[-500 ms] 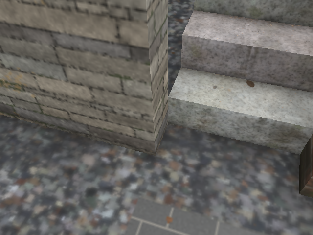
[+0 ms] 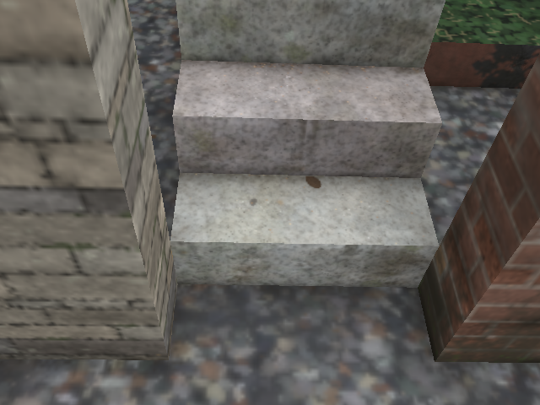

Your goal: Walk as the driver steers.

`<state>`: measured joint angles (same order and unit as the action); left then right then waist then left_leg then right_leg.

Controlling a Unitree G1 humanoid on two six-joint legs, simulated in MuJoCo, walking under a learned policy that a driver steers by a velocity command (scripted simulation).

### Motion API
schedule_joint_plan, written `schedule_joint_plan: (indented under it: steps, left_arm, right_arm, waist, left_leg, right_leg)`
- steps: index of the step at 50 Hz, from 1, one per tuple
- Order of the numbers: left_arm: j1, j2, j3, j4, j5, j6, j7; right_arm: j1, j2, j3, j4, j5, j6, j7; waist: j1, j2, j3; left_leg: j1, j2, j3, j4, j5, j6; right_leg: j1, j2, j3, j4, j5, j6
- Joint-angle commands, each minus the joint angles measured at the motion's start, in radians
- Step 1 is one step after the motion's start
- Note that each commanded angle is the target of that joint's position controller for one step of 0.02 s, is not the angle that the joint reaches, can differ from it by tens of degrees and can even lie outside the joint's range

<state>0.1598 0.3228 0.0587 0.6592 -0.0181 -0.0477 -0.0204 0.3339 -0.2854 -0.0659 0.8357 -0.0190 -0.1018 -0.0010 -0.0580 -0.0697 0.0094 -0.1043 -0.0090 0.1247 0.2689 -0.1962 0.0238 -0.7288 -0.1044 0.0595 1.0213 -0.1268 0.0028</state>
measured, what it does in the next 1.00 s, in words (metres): walks ahead, turning right: right foot, then left foot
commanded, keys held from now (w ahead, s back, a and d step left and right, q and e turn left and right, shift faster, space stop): w+e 0.58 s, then w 0.26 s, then q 0.16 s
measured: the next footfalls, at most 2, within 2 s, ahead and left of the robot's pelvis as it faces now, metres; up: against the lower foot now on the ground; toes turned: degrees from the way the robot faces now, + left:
right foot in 0.22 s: +0.27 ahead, -0.15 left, +0.00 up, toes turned -10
left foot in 0.84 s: +0.59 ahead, +0.01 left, +0.00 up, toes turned -24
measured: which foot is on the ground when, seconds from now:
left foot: down 0.00-0.22, up 0.24-0.82, down 0.84-1.00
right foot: up 0.00-0.20, down 0.22-0.84, up 0.86-1.00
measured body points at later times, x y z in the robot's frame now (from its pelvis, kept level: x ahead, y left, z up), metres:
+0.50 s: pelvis +0.22 -0.08 +0.00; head +0.26 -0.13 +0.45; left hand +0.35 +0.18 -0.09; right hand +0.25 -0.36 -0.15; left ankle +0.33 +0.09 -0.67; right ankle +0.23 -0.15 -0.75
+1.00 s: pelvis +0.46 -0.05 +0.00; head +0.52 -0.03 +0.44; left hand +0.58 +0.20 -0.16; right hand +0.44 -0.35 -0.10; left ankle +0.55 +0.03 -0.75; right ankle +0.29 -0.13 -0.63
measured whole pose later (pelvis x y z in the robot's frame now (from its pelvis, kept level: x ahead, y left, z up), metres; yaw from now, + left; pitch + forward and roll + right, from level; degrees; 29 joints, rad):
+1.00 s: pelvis +0.46 -0.05 +0.00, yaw -24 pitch +1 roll -2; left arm 0.37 0.29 0.07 0.87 0.05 0.00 0.00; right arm 0.19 -0.27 -0.05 0.84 0.00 -0.05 -0.03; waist 0.01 -0.05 0.08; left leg -0.31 0.03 -0.02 0.42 -0.13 0.02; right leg -0.36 0.08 0.09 1.18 -0.35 0.04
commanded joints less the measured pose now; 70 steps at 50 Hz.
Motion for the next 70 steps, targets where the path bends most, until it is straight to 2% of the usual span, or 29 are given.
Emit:
schedule_joint_plan:
  steps: [1,3,4,8,11,12,13,14,15,16,19,29,35,41,42,43,44,45,47,48,57,58,59,62,65,66,67,68,70]
  left_arm:
    - [-0.022,-0.008,-0.011,-0.073,0.004,-0.009,-0.025]
    - [-0.04,0.004,-0.006,-0.105,0.027,0.017,-0.08]
    - [-0.053,-0.012,-0.008,-0.076,0.097,0.05,-0.103]
    - [-0.145,0.014,0.001,-0.091,0.066,0.061,-0.097]
    - [0.133,0.088,0.044,0.001,0.098,0.034,-0.05]
    - [0.252,0.187,0.075,0.026,0.107,0.033,-0.041]
    - [0.243,0.302,0.103,0.01,0.06,0.039,-0.032]
    - [0.257,0.25,0.087,-0.005,0.043,0.024,-0.025]
    - [0.195,0.212,0.071,-0.009,0.038,0.013,-0.013]
    - [0.155,0.155,0.056,-0.008,0.031,0.015,-0.008]
    - [0.098,0.08,0.025,-0.019,0.013,0.01,0.005]
    - [0.324,0.127,0.05,0.05,0.012,-0.009,0.03]
    - [0.365,0.089,0.055,0.084,0.03,-0.039,0.041]
    - [0.276,0.102,0.066,0.089,0.023,-0.056,0.051]
    - [0.301,0.069,0.051,0.096,0.023,-0.057,0.048]
    - [0.432,0.013,0.033,0.112,0.029,-0.001,0.006]
    - [0.645,-0.04,0.031,0.168,0.023,0.03,0.029]
    - [0.609,0.024,0.042,0.214,0.05,0.047,0.039]
    - [0.39,0.028,0.037,0.196,0.081,0.041,0.029]
    - [0.343,0.007,0.029,0.204,0.072,0.05,0.025]
    - [0.204,0.013,0.0,0.228,0.057,0.104,0.056]
    - [0.192,0.025,0.004,0.228,0.054,0.106,0.059]
    - [0.108,0.025,0.013,0.153,0.024,0.081,0.072]
    - [0.091,0.05,0.03,0.153,0.013,0.051,0.075]
    - [0.073,0.016,0.028,0.143,0.001,0.021,0.064]
    - [0.133,-0.041,-0.003,0.153,0.036,0.042,0.055]
    - [0.173,-0.046,-0.002,0.157,0.035,0.048,0.059]
    - [0.183,-0.017,0.002,0.156,0.036,0.046,0.071]
    - [0.111,0.162,0.027,0.091,0.044,0.05,0.085]
  right_arm:
    - [-0.085,-0.135,-0.019,-0.069,-0.005,-0.011,0.0]
    - [-0.015,-0.227,-0.039,-0.051,0.006,0.013,-0.044]
    - [0.012,-0.147,-0.03,-0.032,0.005,0.017,-0.033]
    - [0.009,-0.174,-0.039,-0.029,0.001,0.029,-0.032]
    - [0.022,-0.225,-0.054,-0.037,0.01,0.042,-0.018]
    - [0.08,-0.155,-0.034,-0.07,0.002,0.042,-0.013]
    - [0.076,-0.073,-0.013,-0.136,-0.023,0.045,0.014]
    - [0.07,-0.116,-0.025,-0.093,-0.035,0.056,0.017]
    - [0.033,-0.109,-0.021,-0.084,-0.018,0.066,0.01]
    - [0.008,-0.083,-0.011,-0.072,-0.029,0.074,-0.003]
    - [0.016,-0.1,-0.004,-0.054,-0.057,0.126,-0.007]
    - [-0.236,-0.092,-0.013,-0.119,-0.047,0.108,0.047]
    - [-0.304,-0.037,0.007,-0.141,-0.029,0.074,0.049]
    - [-0.151,-0.102,-0.022,-0.096,-0.009,0.053,0.029]
    - [-0.048,-0.146,-0.037,-0.061,-0.024,0.046,0.015]
    - [0.132,-0.307,-0.075,-0.067,-0.032,0.037,-0.063]
    - [0.115,-0.411,-0.093,-0.048,-0.001,0.057,-0.074]
    - [0.057,-0.295,-0.071,-0.046,0.033,0.067,-0.064]
    - [-0.098,-0.093,-0.013,-0.042,0.027,0.062,-0.035]
    - [-0.111,-0.061,0.001,-0.033,0.028,0.043,-0.028]
    - [-0.035,-0.149,-0.002,0.041,0.017,0.031,-0.028]
    - [-0.063,-0.178,-0.009,0.031,0.006,0.057,-0.021]
    - [-0.102,-0.273,-0.048,0.002,0.032,0.066,-0.051]
    - [-0.166,-0.25,-0.054,-0.026,0.032,0.091,-0.073]
    - [-0.193,-0.23,-0.061,-0.042,0.045,0.121,-0.066]
    - [-0.119,-0.177,-0.041,0.031,0.008,0.149,-0.02]
    - [-0.126,-0.169,-0.044,0.024,0.014,0.16,-0.002]
    - [-0.133,-0.163,-0.042,0.019,0.02,0.159,0.003]
    - [-0.063,-0.049,-0.011,-0.002,0.015,0.145,-0.002]
  waist:
    - [0.021,0.143,0.02]
    - [0.021,0.046,0.041]
    - [0.023,0.11,0.035]
    - [0.008,0.218,0.031]
    - [0.127,0.163,-0.126]
    - [0.152,0.035,-0.268]
    - [0.121,-0.206,-0.355]
    - [0.12,0.13,-0.34]
    - [0.086,0.176,-0.178]
    - [0.062,0.156,-0.076]
    - [0.033,-0.006,-0.055]
    - [0.139,-0.054,0.016]
    - [0.169,-0.079,0.063]
    - [0.059,-0.064,-0.028]
    - [0.026,0.004,-0.123]
    - [-0.003,0.1,-0.261]
    - [0.098,0.254,-0.327]
    - [0.106,0.084,-0.254]
    - [0.087,0.17,-0.063]
    - [0.072,0.225,-0.055]
    - [0.053,0.269,-0.12]
    - [0.045,0.32,-0.104]
    - [0.036,0.286,-0.118]
    - [0.05,0.225,-0.031]
    - [0.035,0.223,-0.017]
    - [0.04,0.266,-0.03]
    - [0.06,0.251,-0.013]
    - [0.07,0.203,0.022]
    - [0.034,-0.202,0.003]
  left_leg:
    - [-0.05,0.223,-0.049,-0.101,0.285,0.135]
    - [0.092,0.361,-0.125,-0.041,0.552,0.134]
    - [0.116,0.302,-0.026,-0.013,0.608,0.097]
    - [0.067,0.281,0.05,0.043,0.529,0.048]
    - [0.083,0.26,0.066,0.5,0.661,0.029]
    - [-0.183,0.22,0.073,0.825,0.363,-0.009]
    - [-0.569,0.02,0.017,1.159,-0.467,-0.062]
    - [-0.63,0.037,-0.17,1.144,-0.358,-0.048]
    - [-0.598,0.076,-0.177,1.07,-0.212,-0.049]
    - [-0.552,0.1,-0.169,1.004,-0.148,-0.043]
    - [-0.413,0.108,-0.176,0.866,-0.057,-0.044]
    - [-0.646,0.091,-0.197,0.569,0.215,-0.103]
    - [-0.548,0.072,-0.142,0.354,0.287,-0.062]
    - [-0.16,0.019,-0.103,0.161,0.073,0.03]
    - [0.006,0.032,-0.094,0.148,0.096,0.059]
    - [0.309,0.487,-0.555,0.157,0.533,0.029]
    - [0.375,0.663,-0.926,0.121,0.983,0.13]
    - [0.231,0.545,-0.751,0.112,0.974,0.126]
    - [-0.006,0.274,-0.365,0.085,0.751,0.07]
    - [0.007,0.235,-0.294,0.111,0.857,0.065]
    - [0.017,0.248,-0.382,0.111,0.888,0.169]
    - [-0.009,0.232,-0.388,0.096,0.731,0.181]
    - [0.016,0.287,-0.539,0.008,0.409,0.218]
    - [-0.073,0.265,-0.601,-0.062,-0.042,0.209]
    - [-0.144,0.178,-0.553,-0.053,-0.044,0.184]
    - [-0.17,0.105,-0.438,0.007,-0.036,0.156]
    - [-0.234,0.067,-0.432,0.029,-0.086,0.118]
    - [-0.303,0.038,-0.438,0.066,-0.165,0.074]
    - [-0.418,-0.141,-0.219,0.492,-0.33,-0.019]
  right_leg:
    - [0.077,-0.004,-0.016,-0.198,0.184,-0.002]
    - [-0.028,0.013,0.02,-0.257,0.125,-0.003]
    - [0.02,0.025,-0.084,-0.32,0.17,-0.026]
    - [0.237,0.083,-0.141,-0.456,0.025,-0.061]
    - [0.506,0.204,-0.186,-0.537,-0.096,-0.153]
    - [0.823,0.045,0.039,-0.509,-0.167,-0.23]
    - [1.02,-0.196,0.558,-0.629,-0.112,-0.393]
    - [0.999,-0.31,0.775,-0.749,-0.034,-0.302]
    - [0.854,-0.261,0.607,-0.738,0.071,-0.265]
    - [0.715,-0.193,0.47,-0.719,0.146,-0.231]
    - [0.551,-0.076,0.306,-0.774,0.117,-0.179]
    - [0.683,-0.05,0.341,-0.808,-0.008,-0.144]
    - [0.631,-0.043,0.277,-0.763,0.212,-0.131]
    - [0.611,-0.061,0.288,-0.56,0.498,-0.063]
    - [0.591,-0.006,0.247,-0.389,0.536,-0.044]
    - [0.387,0.213,0.051,-0.029,-0.274,0.001]
    - [0.241,0.26,0.116,0.243,-0.486,0.023]
    - [0.279,0.207,0.164,0.326,-0.356,0.021]
    - [0.323,0.134,0.103,0.214,-0.204,0.028]
    - [0.311,0.143,0.079,0.203,-0.208,0.039]
    - [0.374,0.175,-0.008,-0.12,-0.285,0.054]
    - [0.388,0.161,-0.002,-0.154,-0.287,0.05]
    - [0.339,0.135,0.089,-0.169,-0.268,0.074]
    - [0.35,0.127,0.102,-0.229,-0.255,0.089]
    - [0.453,0.167,0.054,-0.373,-0.235,0.091]
    - [0.547,0.193,-0.046,-0.443,-0.276,0.066]
    - [0.614,0.221,-0.082,-0.568,-0.201,0.054]
    - [0.662,0.203,-0.059,-0.683,-0.152,0.041]
    - [0.631,-0.253,0.39,-0.911,-0.235,-0.083]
